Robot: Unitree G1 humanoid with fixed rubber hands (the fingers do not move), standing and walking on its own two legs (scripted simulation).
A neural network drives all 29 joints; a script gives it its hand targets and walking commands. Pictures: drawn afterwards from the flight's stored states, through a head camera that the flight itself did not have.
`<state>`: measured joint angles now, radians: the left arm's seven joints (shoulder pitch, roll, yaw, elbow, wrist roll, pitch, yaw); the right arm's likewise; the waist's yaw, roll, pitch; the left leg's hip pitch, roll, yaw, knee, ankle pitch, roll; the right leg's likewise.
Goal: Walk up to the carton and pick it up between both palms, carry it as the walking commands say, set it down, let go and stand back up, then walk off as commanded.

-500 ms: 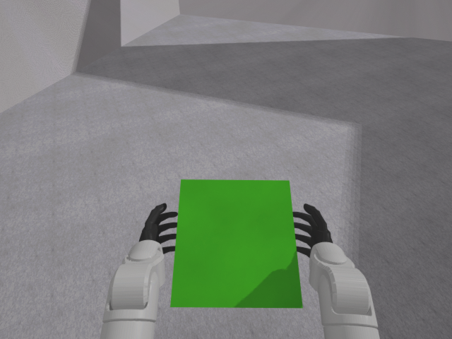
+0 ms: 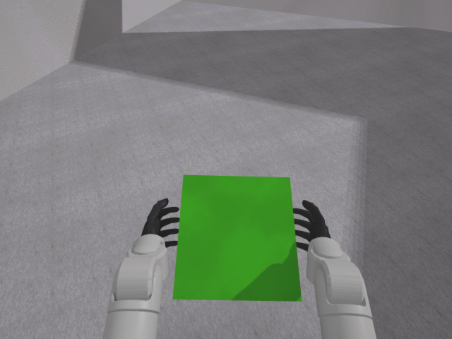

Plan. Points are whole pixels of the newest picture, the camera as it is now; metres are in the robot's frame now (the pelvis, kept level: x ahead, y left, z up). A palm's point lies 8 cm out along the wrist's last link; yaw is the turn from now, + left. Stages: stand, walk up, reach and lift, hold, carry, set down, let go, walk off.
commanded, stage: carry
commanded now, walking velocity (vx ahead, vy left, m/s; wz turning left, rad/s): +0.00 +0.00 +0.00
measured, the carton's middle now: (233, 245) +0.34 +0.00 -0.05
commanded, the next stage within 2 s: none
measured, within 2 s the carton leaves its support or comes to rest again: neither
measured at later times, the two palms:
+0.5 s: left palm (162, 240) +0.29 +0.12 +0.05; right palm (328, 243) +0.28 -0.16 +0.05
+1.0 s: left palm (161, 245) +0.28 +0.12 +0.05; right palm (326, 244) +0.28 -0.16 +0.05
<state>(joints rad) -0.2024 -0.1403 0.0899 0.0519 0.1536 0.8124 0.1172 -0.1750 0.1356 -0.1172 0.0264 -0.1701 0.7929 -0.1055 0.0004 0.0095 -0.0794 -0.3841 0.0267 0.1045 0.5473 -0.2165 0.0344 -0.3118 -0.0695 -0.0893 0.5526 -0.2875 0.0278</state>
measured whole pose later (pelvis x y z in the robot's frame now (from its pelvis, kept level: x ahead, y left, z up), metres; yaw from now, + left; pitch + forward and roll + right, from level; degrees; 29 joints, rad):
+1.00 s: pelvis +0.00 -0.01 +0.00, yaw +0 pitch +2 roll +0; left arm -0.20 -0.14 0.10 0.12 0.18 0.82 0.11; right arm -0.20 0.14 -0.11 0.10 -0.20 0.81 -0.11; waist 0.00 0.01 -0.11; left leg -0.36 0.05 0.10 0.54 -0.21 0.01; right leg -0.29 -0.04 -0.10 0.53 -0.28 0.00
